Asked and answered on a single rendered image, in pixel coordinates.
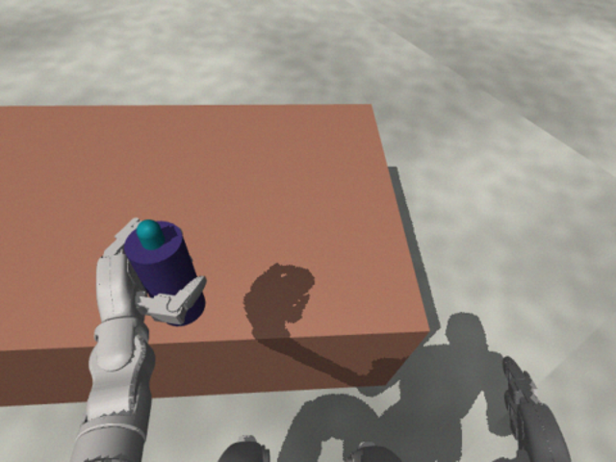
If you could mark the bottle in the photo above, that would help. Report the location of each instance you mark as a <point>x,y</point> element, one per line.
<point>159,256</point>

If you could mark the left robot arm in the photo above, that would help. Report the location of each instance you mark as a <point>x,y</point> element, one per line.
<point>115,420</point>

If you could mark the right robot hand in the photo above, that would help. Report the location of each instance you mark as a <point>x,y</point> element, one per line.
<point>532,422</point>

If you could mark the left robot hand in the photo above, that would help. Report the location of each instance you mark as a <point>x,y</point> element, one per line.
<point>120,293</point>

